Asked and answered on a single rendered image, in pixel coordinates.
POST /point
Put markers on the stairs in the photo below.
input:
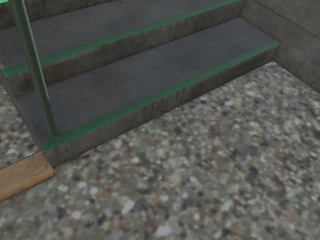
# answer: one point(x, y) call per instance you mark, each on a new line
point(110, 66)

